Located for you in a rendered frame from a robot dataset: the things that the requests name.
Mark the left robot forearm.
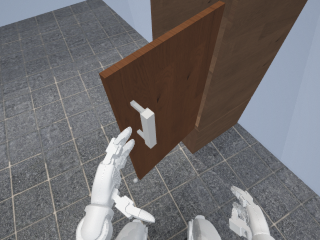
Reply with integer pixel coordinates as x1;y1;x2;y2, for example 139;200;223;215
76;204;114;240

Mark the robot left thigh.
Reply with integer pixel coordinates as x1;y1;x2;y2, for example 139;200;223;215
115;222;148;240

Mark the right robot hand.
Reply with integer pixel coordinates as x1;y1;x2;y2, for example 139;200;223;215
229;186;270;240

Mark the robot right shin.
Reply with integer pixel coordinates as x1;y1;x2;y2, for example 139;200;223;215
195;215;205;219

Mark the cupboard door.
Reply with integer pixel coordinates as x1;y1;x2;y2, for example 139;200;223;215
99;1;226;180

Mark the handle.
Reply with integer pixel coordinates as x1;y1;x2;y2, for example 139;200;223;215
130;100;157;149

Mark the left robot hand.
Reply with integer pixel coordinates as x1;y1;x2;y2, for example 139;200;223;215
91;126;155;223

